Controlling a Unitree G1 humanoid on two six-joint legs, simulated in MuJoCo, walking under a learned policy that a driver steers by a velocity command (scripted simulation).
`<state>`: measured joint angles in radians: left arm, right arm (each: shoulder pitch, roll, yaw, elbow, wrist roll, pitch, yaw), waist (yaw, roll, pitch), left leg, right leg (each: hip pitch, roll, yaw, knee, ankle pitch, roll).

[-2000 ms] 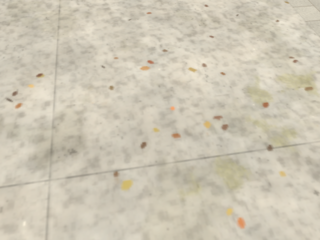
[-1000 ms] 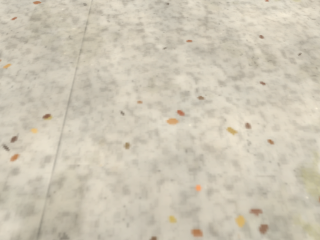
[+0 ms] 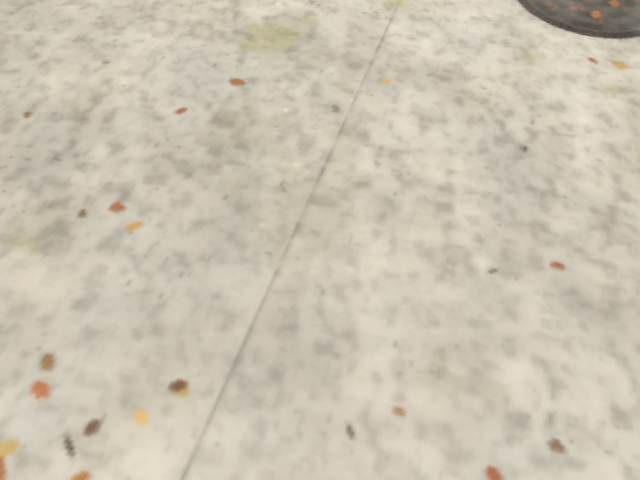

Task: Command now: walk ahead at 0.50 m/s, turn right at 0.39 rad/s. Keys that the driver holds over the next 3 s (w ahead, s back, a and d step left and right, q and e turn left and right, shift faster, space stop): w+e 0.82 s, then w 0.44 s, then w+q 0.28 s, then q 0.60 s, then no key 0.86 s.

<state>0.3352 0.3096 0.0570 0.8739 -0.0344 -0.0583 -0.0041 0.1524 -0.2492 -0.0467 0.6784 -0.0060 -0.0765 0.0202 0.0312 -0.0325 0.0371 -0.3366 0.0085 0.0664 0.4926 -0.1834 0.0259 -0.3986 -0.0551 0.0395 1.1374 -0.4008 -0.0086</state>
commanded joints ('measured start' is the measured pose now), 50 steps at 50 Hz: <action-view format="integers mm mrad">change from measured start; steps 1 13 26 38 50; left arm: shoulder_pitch -4 -304 -122 26 -74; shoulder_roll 61 19 98 142 97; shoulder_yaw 24 2 42 59 31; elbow -76 -205 -220 -170 -224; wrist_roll -1 14 30 7 23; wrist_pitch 8 28 -4 11 -4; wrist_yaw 3 -47 -22 23 17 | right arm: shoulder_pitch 50 128 40 -228 81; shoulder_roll -94 -202 -179 -122 -119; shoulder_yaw -37 -79 -53 -27 -33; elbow -6 101 27 -56 55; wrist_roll -6 16 2 15 -8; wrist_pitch -27 -13 -51 -41 -36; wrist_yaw -2 -35 -30 1 3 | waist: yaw -30 -91 -34 46 -65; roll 157 68 -19 -53 112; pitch -65 62 -94 -16 -40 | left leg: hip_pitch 230 331 -308 -169 291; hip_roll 265 281 119 3 237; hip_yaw -254 88 -158 -144 -459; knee -313 -355 650 26 -259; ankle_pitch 79 232 -130 268 -44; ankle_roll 163 126 -26 -85 174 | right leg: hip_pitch -227 -270 306 205 -299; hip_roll -90 -64 -136 -67 -7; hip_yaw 57 -36 365 289 108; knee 34 -450 -892 -854 32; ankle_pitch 112 396 306 282 62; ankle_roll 7 -17 -277 -203 -18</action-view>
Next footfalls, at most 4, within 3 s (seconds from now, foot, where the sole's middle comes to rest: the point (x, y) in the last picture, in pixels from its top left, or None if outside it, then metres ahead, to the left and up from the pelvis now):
0.38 right None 0.34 -0.18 -0.77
0.88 left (377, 383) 0.68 -0.10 -0.77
1.36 right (535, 358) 0.76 -0.46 -0.77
1.84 left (474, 251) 1.06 -0.36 -0.77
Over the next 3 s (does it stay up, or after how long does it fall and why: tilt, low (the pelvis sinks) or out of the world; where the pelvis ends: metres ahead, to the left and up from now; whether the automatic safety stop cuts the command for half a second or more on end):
stays up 0.95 -0.43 0.00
